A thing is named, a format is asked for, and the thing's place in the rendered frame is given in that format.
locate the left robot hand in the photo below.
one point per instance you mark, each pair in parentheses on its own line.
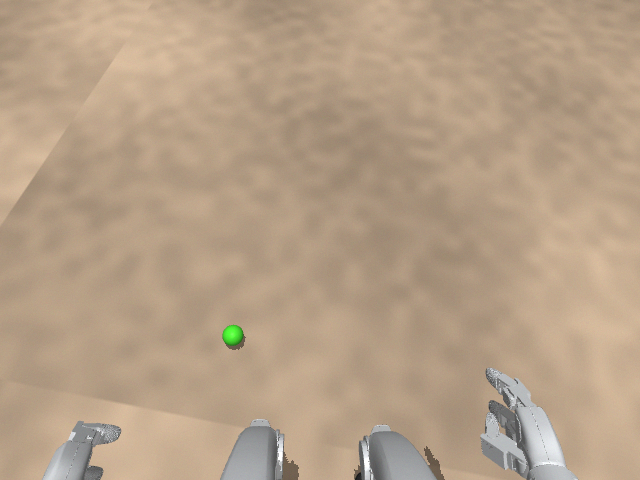
(71,460)

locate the ball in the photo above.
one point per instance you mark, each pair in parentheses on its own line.
(232,335)

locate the right robot hand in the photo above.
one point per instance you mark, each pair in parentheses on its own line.
(530,439)

